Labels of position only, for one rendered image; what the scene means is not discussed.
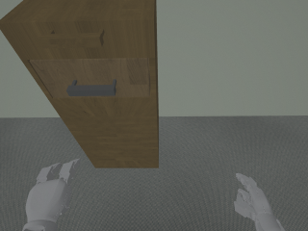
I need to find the cabinet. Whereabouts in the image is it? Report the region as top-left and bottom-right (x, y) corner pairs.
(0, 0), (159, 168)

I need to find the handle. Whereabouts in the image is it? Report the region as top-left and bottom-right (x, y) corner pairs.
(66, 79), (116, 96)
(38, 33), (104, 49)

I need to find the robot left hand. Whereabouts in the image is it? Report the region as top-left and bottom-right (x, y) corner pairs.
(25, 158), (81, 222)

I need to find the robot right hand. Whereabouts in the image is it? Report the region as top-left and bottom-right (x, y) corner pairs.
(234, 173), (273, 220)

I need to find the robot right forearm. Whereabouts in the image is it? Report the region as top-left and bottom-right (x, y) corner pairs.
(254, 213), (286, 231)

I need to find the robot left forearm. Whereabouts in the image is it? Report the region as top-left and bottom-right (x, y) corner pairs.
(22, 219), (58, 231)

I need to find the drawer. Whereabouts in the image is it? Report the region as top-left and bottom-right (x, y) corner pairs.
(29, 58), (151, 98)

